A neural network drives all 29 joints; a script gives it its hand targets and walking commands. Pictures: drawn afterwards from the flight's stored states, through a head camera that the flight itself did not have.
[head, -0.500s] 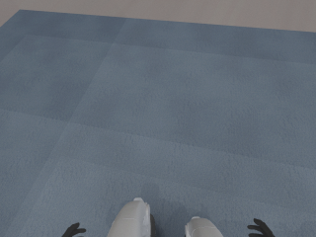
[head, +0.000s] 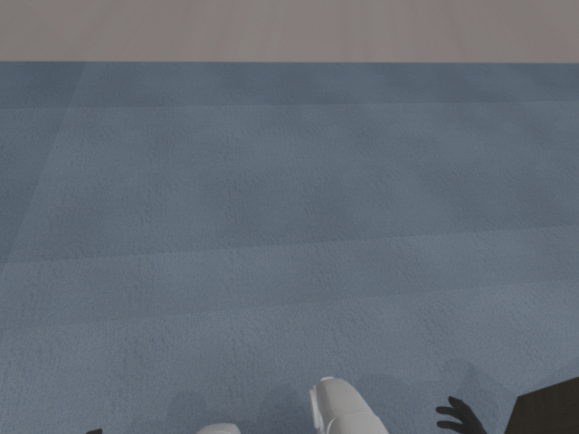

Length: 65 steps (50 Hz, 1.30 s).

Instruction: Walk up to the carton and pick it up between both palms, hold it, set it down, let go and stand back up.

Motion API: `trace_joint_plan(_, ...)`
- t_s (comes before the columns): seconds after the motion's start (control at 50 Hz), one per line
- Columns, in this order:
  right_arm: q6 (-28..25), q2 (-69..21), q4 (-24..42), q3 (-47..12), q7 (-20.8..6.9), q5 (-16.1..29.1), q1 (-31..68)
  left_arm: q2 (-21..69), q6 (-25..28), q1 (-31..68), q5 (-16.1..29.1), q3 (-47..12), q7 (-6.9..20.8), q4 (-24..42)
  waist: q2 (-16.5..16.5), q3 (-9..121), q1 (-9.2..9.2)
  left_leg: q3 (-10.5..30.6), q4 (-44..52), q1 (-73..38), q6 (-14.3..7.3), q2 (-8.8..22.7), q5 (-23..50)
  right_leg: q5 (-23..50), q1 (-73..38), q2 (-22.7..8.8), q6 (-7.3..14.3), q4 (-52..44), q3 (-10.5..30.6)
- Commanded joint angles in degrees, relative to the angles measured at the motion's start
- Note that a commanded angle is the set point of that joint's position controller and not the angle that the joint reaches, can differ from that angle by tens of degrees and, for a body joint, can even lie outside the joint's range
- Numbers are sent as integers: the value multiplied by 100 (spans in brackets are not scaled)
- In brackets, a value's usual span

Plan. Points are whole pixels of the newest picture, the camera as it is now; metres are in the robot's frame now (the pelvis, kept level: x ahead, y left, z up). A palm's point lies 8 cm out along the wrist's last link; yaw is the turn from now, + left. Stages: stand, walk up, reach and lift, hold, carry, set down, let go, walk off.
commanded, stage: walk up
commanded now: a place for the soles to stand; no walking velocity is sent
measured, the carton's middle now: out of the picture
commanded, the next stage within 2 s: none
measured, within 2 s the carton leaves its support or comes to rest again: neither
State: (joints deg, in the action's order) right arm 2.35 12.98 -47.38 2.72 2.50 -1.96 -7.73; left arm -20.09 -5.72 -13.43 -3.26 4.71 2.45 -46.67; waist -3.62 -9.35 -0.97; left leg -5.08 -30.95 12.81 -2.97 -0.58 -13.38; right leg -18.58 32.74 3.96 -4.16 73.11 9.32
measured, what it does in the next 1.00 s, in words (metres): walks backwards, turning right: right foot, then left foot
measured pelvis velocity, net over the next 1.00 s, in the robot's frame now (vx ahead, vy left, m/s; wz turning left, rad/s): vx -0.16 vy -0.12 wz -0.89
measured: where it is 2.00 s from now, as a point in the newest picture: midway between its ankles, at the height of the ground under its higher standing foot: outside the picture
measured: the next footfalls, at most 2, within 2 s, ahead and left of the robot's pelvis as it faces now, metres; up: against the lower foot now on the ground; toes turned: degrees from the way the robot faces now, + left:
right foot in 0.26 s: -0.11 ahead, -0.20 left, +0.00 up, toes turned -16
left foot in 0.56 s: -0.05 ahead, -0.02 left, +0.00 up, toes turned -30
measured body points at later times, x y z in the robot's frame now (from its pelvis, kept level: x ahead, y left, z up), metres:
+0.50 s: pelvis -0.14 -0.07 +0.00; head -0.14 -0.09 +0.45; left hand -0.01 +0.18 -0.13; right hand -0.18 -0.36 -0.14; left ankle -0.07 +0.02 -0.70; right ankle -0.15 -0.19 -0.73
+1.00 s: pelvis -0.16 -0.12 -0.03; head -0.19 -0.16 +0.42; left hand +0.08 +0.02 -0.12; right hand -0.20 -0.34 -0.15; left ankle -0.08 -0.02 -0.69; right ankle -0.23 -0.24 -0.73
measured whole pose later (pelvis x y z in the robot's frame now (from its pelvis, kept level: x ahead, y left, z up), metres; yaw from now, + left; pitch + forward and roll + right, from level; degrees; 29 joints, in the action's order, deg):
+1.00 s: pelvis -0.16 -0.12 -0.03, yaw -51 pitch -4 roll +1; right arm -2.0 8.6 -34.2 -3.4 -1.4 -1.9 -14.8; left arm -11.8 1.1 -22.5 -2.7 3.3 0.2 -42.2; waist 6.7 -4.5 -1.0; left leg -5.1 -62.9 22.0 0.5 4.4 -32.6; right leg -20.3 22.0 -2.6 -0.5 45.8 0.1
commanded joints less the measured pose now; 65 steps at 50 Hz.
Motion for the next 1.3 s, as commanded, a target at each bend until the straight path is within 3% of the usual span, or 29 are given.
trace_joint_plan(0.0, -289, 1275, 602, 354, 89, -82, 384, -740, -61, -112, 56, 193, 154, 317, 1030, 429, 32, 1373, 1490, -265, -977, 1841, -621, -86, 308, -542, -191, 305, -253)
trace_joint_plan(0.12, -318, 1762, 287, 583, 134, -286, -379, -456, 40, -79, 190, 136, 274, 265, 1578, 780, 282, 922, 1550, -668, -975, 2248, -1108, -1153, -762, -1052, -68, -2045, -740)
trace_joint_plan(0.18, -248, 1911, 314, 669, 146, -331, -44, -455, 189, -622, 259, 236, 321, 69, 1869, 1136, -31, 421, 1484, 129, -737, 2292, -1819, -1303, -2005, -911, 331, -3063, -1221)
trace_joint_plan(0.2, -226, 1852, 321, 643, 130, -329, 73, -497, 236, -919, 276, 292, 313, -58, 1698, 1241, -234, 198, 1197, 426, -586, 2246, -2081, -1051, -2374, -823, 473, -3471, -1358)
trace_joint_plan(0.22, -198, 1590, 322, 541, 95, -272, 221, -588, 287, -1317, 287, 350, 273, -298, 893, 1244, -542, -302, 128, 937, -274, 1900, -2293, -652, -2824, -686, 641, -4220, -1232)
trace_joint_plan(0.24, -168, 1129, 381, 395, 28, -113, 254, -963, 321, -1368, 269, 400, 182, -432, -863, 849, -791, -999, -1863, 1822, 168, 1036, -2447, -1027, -2607, -1194, 1127, -5500, 406)
trace_joint_plan(0.26, -91, 925, 822, 384, -16, 216, 634, -1724, 286, -744, 302, 460, 188, -229, -1970, 147, -784, -291, -2839, 2600, 431, -57, -2739, -2013, -1058, -2100, 2070, -6603, 2965)
trace_joint_plan(0.28, -79, 1009, 767, 391, -3, 338, 440, -1990, 240, -203, 282, 507, 104, -126, -1955, -461, -578, 262, -3351, 2197, 365, 249, -2588, -3090, 13, -2331, 2432, -7172, 3127)
trace_joint_plan(0.32, -215, 1110, 451, 450, -53, 389, 30, -1312, 304, 298, 17, 337, -30, 21, -1176, -52, -256, 147, -3570, 2083, 286, 184, -1527, -1252, -810, -1417, 1843, -6088, 1259)
trace_joint_plan(0.34, -308, 1063, 302, 437, -73, 350, -204, -1290, 309, 505, -48, 319, -41, 186, -1080, 148, -107, 122, -3226, 1847, 266, 161, -1139, -400, -958, -1217, 1717, -5666, 1006)
trace_joint_plan(0.44, -422, 882, 599, 383, -89, 168, -327, -862, 341, -325, 127, 231, 16, -29, -840, 559, -265, 401, -1249, 1144, 367, -161, -957, -593, -1596, -1272, 1675, -5523, 1958)
trace_joint_plan(0.48, -396, 831, 659, 398, -69, 137, -771, -830, 313, -371, 134, 214, -29, 18, -567, 561, -50, 679, -325, 316, 282, -237, -942, -780, -1204, -1291, 1558, -5507, 2377)
trace_joint_plan(0.52, -406, 990, 606, 424, -9, 67, -1649, -753, 297, -227, 232, 134, -66, 162, -29, 694, 432, 904, 880, -1434, 15, -127, -294, -1588, 36, -870, 981, -5181, 2174)
trace_joint_plan(0.56, -406, 1894, 566, 621, 83, -150, -1629, -94, 354, -806, 217, 34, -142, 348, 1805, 913, 419, 3760, 2324, -1770, -802, 2418, -3188, -1184, 1106, 417, 151, -2156, -187)
trace_joint_plan(0.58, -399, 1912, 628, 655, 141, -215, -1041, -547, 301, -647, -69, 148, -190, 346, 1152, 465, 221, 3905, 2525, -666, -1138, 3052, -3435, -929, 1001, -488, 146, -1274, -330)
trace_joint_plan(0.64, -551, 1205, 838, 408, 61, -125, -261, -649, 280, -1126, -35, 265, 1, 132, 723, 77, -53, 1837, 2196, 247, -792, 1862, -2030, -109, 175, -693, 152, -964, -273)
trace_joint_plan(0.68, -543, 1342, 807, 398, -8, -115, -245, -467, 328, -1075, 36, 227, 147, 323, 1236, 125, 57, 1299, 2209, 352, -933, 1777, -2471, -30, 111, -836, 179, -939, -586)
trace_joint_plan(0.82, -479, 1729, 776, 425, -200, -96, -569, -210, 679, -864, 229, 243, 87, 780, 1417, 184, 269, -96, 1331, 594, -840, 1723, -2551, -383, -1073, -772, 491, -3019, -1670)
trace_joint_plan(0.86, -401, 1468, 863, 272, -265, -17, -480, -363, 803, -1772, 201, 364, -90, 589, 566, 507, -156, -807, -259, 1350, -427, 1299, -2724, 99, -2435, -445, 666, -3639, -1712)
trace_joint_plan(0.88, -348, 1209, 960, 139, -306, 24, -545, -699, 835, -2133, 157, 462, -200, 557, -432, 389, -368, -1134, -1732, 1958, -42, 908, -2511, -432, -2677, -738, 923, -4403, -589)
trace_joint_plan(0.9, -299, 975, 1389, 35, -394, -23, -363, -1233, 830, -2416, 1, 582, -288, 709, -1395, 60, -460, -882, -3491, 3337, 345, 310, -2630, -1748, -2798, -2122, 1473, -5421, 2511)
trace_joint_plan(0.92, -245, 1156, 1727, 111, -360, -39, -376, -1573, 760, -2234, 50, 661, -370, 731, -1029, 176, -401, 455, -3868, 3361, 353, 402, -2575, -2800, -2397, -2873, 2203, -6313, 4141)
trace_joint_plan(0.96, -226, 1298, 1995, 210, -408, -9, -175, -1364, 766, -1585, 1, 569, -519, 865, -202, 38, -274, 844, -4101, 3400, 433, 626, -1810, -3001, -2124, -2548, 2139, -6242, 3430)
trace_joint_plan(1.06, -161, 859, 1895, 127, -543, -61, -496, -930, 881, -713, -124, 393, -698, 1098, -530, 302, 38, 941, -3678, 2254, 421, 696, -620, -1076, -1155, -1946, 1664, -5487, 1764)
trace_joint_plan(1.18, -173, 713, 1680, 107, -483, 176, -689, -986, 727, -195, -15, 357, -574, 1469, -973, 1108, 143, 610, -1734, 530, 236, 253, -656, 1060, -542, -1316, 1220, -4084, 976)
trace_joint_plan(1.22, -284, 901, 1507, 204, -430, 233, -1292, -732, 581, -99, 69, 220, -503, 1538, -290, 1496, 510, 404, -469, -824, 241, 56, 407, 1027, -117, -811, 825, -3020, 714)
trace_joint_plan(1.24, -329, 1239, 1487, 265, -403, 161, -1312, -273, 543, -471, 169, 77, -487, 1553, 862, 1621, 476, 1212, 67, -961, 71, 671, 36, 352, 178, -170, 547, -1879, 148)
trace_joint_plan(1.26, -343, 1789, 1725, 281, -358, 69, -1008, 114, 527, -950, 197, -11, -491, 1723, 2331, 1536, 185, 3419, 751, -726, -467, 2470, 170, -1941, 836, 324, 153, -879, -350)
trace_joint_plan(1.28, -273, 2202, 1726, 440, -321, 128, -555, -333, 462, -909, 63, 96, -551, 1709, 2271, 1700, 154, 4629, 1488, -113, -1231, 3269, -1188, -2042, 693, -316, 204, 83, -416)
